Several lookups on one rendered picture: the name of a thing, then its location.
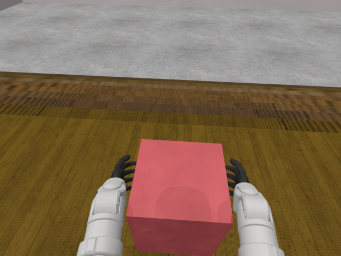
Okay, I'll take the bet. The left robot forearm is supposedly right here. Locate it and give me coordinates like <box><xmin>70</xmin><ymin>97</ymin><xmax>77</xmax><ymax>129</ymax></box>
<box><xmin>77</xmin><ymin>178</ymin><xmax>126</xmax><ymax>256</ymax></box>

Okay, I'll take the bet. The carton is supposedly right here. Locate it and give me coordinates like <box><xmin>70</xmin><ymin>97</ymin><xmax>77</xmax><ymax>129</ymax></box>
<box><xmin>126</xmin><ymin>139</ymin><xmax>234</xmax><ymax>256</ymax></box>

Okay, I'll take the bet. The right robot forearm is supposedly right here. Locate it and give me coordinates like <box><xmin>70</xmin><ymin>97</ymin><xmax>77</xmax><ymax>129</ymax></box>
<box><xmin>233</xmin><ymin>182</ymin><xmax>285</xmax><ymax>256</ymax></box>

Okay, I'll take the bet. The right robot hand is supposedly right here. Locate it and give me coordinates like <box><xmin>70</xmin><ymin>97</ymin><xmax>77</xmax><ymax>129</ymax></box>
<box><xmin>225</xmin><ymin>158</ymin><xmax>249</xmax><ymax>196</ymax></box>

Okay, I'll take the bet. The left robot hand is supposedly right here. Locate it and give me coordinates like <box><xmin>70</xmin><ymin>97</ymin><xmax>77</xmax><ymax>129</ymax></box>
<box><xmin>111</xmin><ymin>155</ymin><xmax>136</xmax><ymax>191</ymax></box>

